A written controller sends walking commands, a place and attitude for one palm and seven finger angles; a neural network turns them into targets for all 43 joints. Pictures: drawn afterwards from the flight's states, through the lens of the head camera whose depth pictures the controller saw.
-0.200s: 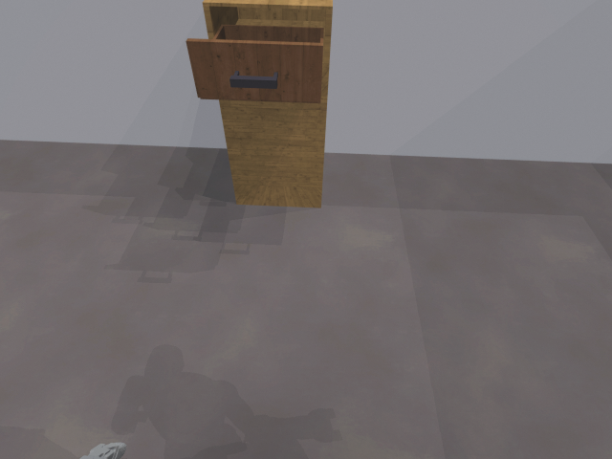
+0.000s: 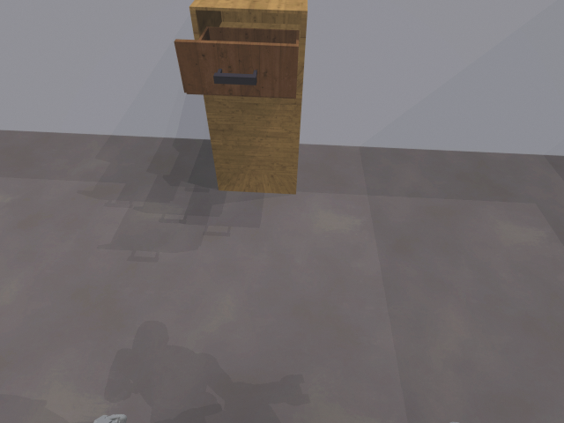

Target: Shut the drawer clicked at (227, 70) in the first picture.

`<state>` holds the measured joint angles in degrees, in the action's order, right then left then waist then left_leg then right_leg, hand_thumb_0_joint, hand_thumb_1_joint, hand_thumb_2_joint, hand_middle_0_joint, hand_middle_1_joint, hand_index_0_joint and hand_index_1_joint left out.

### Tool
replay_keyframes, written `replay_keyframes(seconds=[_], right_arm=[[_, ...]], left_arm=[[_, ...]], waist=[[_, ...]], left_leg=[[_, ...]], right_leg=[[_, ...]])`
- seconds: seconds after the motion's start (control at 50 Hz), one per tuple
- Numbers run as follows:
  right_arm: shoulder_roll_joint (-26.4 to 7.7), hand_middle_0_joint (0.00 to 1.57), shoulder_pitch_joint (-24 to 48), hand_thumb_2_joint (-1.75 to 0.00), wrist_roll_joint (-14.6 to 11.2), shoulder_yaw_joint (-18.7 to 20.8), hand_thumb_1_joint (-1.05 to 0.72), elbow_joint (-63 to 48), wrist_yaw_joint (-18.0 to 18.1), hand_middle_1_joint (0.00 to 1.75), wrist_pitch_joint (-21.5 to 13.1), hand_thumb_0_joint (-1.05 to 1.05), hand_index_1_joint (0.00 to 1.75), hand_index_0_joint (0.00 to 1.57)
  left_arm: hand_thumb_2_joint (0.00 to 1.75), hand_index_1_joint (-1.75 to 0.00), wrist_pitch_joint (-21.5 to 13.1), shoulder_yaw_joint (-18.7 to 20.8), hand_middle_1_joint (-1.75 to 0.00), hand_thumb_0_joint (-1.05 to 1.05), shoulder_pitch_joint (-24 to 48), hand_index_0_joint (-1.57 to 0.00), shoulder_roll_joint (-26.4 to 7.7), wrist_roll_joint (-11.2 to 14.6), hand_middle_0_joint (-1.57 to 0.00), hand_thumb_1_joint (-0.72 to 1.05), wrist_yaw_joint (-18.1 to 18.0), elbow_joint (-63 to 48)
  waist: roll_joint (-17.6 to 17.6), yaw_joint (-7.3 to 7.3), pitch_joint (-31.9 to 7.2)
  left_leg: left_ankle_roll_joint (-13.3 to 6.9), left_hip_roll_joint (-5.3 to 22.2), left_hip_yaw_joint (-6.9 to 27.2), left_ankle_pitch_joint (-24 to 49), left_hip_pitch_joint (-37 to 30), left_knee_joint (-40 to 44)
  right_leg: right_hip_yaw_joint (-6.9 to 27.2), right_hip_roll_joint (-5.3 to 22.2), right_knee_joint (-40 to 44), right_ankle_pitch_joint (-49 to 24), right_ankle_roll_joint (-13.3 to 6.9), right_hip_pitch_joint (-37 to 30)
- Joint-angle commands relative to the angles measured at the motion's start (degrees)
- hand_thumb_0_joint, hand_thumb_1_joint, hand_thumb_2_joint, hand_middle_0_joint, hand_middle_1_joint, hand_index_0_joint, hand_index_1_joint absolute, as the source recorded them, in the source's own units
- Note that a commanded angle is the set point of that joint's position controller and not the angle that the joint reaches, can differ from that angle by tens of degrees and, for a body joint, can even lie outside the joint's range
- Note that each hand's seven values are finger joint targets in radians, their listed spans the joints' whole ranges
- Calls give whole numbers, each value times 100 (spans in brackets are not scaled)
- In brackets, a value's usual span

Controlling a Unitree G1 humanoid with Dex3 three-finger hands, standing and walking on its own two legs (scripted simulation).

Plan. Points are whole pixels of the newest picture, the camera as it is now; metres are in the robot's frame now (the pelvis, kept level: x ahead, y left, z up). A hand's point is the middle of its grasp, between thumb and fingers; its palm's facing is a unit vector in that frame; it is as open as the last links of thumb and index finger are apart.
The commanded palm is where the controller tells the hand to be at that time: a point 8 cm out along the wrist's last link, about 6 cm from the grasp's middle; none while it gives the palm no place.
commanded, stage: stand and wait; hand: left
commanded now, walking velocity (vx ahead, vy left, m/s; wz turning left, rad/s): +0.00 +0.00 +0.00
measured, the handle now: (236, 75) +1.04 +0.21 +0.02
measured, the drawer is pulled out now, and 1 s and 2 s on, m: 0.29 0.29 0.29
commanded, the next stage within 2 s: look at it before walking up in 0.62 s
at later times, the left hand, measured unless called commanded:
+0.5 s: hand out of the picture +0.06 +0.24 -0.15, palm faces -0.02 -0.94 -0.33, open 7.4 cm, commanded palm none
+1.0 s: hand out of the picture +0.07 +0.24 -0.15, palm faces -0.03 -0.94 -0.33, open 7.4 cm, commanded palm none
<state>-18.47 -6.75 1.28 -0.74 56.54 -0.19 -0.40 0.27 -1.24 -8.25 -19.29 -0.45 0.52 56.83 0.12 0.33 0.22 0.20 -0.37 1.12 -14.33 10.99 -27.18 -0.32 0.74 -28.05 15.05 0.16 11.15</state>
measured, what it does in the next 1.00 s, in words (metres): stands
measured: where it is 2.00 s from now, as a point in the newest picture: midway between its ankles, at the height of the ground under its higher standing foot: outside the picture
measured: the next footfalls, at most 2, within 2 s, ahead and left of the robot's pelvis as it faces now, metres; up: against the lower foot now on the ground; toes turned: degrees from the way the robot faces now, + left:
none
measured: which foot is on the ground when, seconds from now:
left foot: down 0.00-1.00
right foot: down 0.00-1.00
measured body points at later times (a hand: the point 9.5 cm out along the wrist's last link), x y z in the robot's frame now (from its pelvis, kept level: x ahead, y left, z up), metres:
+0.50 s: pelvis -0.01 -0.01 +0.00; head -0.01 -0.01 +0.45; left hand +0.06 +0.29 -0.13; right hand +0.06 -0.30 -0.13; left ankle +0.00 +0.12 -0.74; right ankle +0.00 -0.12 -0.74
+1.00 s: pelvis +0.00 -0.01 +0.01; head +0.00 -0.01 +0.46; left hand +0.07 +0.29 -0.13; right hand +0.07 -0.30 -0.13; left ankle +0.00 +0.12 -0.74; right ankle +0.00 -0.12 -0.74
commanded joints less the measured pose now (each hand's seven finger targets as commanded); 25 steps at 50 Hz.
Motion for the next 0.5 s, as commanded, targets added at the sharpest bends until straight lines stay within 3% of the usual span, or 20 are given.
replay_keyframes(seconds=[0.0, 0.1, 0.48], right_arm=[[-1201, 20, 271, -90, -30, 314, -90, -323, 81, 30, -139, 0, 30, 20], [-1194, 20, 266, -90, -43, 304, -90, -184, 87, 30, -153, 0, 30, 20], [-1221, 20, 142, -90, -69, 267, -90, 223, 80, 30, -134, 0, 30, 20]], left_arm=[[90, -30, -146, 329, -30, 0, 313, -20, -1193, -21, -20, 90, -103, -362], [90, -30, -155, 335, -30, 0, 276, -20, -1163, -14, -20, 90, -110, -244], [90, -30, -153, 326, -30, 0, 223, -20, -1188, -14, -20, 90, -104, 103]], waist=[[-31, -43, -172], [-52, -27, -314], [-4, -14, -88]], left_leg=[[-243, 575, 466, 718, 14, 536], [-233, 609, 475, 894, -79, 570], [-196, 650, 532, 602, -43, 831]], right_leg=[[594, 562, 623, -476, -222, 44], [579, 584, 647, -691, -220, -127], [648, 589, 928, -304, -212, -112]])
